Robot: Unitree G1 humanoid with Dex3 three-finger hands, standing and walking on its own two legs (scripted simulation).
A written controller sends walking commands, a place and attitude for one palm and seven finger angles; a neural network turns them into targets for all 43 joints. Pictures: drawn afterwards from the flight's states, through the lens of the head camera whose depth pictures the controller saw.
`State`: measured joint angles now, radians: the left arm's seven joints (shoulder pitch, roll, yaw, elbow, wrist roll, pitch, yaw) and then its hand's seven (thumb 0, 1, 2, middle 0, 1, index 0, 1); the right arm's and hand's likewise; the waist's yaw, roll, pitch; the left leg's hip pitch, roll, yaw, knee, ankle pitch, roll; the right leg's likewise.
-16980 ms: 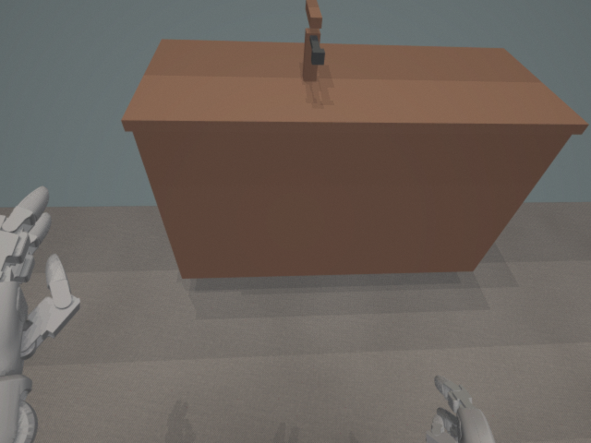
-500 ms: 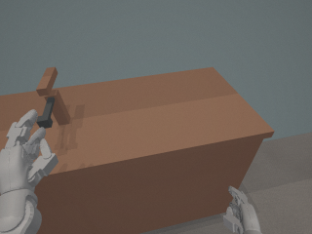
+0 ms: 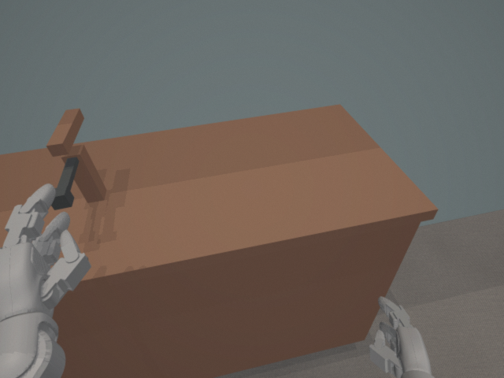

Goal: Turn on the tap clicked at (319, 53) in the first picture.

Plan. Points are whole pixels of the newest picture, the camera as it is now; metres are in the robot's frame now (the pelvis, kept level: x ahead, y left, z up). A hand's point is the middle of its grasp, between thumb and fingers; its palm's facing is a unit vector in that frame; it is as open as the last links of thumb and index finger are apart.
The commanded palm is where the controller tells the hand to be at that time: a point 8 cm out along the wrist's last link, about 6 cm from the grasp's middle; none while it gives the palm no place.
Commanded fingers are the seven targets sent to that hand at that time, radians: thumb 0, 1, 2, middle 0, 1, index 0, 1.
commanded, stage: reach beside the lever's end, fingers flat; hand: left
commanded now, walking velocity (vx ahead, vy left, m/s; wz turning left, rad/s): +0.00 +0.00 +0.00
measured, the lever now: (60, 198) +0.33 +0.39 +0.13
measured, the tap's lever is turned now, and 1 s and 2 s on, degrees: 3 3 3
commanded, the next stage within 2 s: none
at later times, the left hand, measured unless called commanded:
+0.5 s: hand (69, 242) +0.22 +0.28 +0.17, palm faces +0.53 -0.84 -0.10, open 7.4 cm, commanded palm +0.16 +0.32 +0.17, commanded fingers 0.00 0.90 0.90 -0.20 -0.29 -0.20 -0.29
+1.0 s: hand (58, 232) +0.24 +0.32 +0.16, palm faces +0.57 -0.81 -0.11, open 7.5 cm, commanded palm +0.19 +0.36 +0.16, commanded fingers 0.00 0.90 0.90 -0.17 -0.23 -0.17 -0.23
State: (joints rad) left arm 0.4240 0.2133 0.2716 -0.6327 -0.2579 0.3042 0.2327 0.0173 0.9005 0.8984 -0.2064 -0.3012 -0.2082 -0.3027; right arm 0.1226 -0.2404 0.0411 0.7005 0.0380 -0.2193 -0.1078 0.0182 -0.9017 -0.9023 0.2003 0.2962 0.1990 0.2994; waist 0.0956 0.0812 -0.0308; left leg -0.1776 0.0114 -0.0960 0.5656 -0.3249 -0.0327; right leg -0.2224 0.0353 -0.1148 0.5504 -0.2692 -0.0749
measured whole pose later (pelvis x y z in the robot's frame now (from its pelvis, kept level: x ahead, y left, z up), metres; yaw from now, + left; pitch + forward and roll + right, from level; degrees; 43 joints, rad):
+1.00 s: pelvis +0.00 +0.03 +0.00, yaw -1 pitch -2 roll +0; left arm 0.20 0.28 0.42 -0.28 -0.26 0.24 0.16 0.02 0.90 0.90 -0.19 -0.25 -0.19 -0.25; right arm 0.14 -0.22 0.05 0.71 0.04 -0.21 -0.13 0.02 -0.90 -0.90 0.20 0.30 0.20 0.30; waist 0.08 0.05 -0.02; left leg -0.19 -0.02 -0.06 0.53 -0.31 -0.01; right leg -0.25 0.00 -0.08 0.53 -0.25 -0.04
